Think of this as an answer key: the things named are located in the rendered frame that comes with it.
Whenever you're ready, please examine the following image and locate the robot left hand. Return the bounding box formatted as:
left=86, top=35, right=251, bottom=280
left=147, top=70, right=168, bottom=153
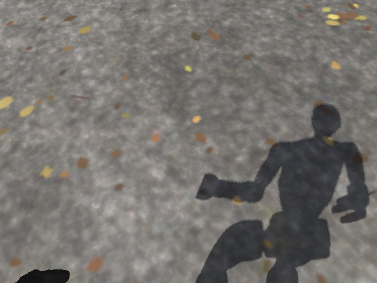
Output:
left=16, top=269, right=70, bottom=283

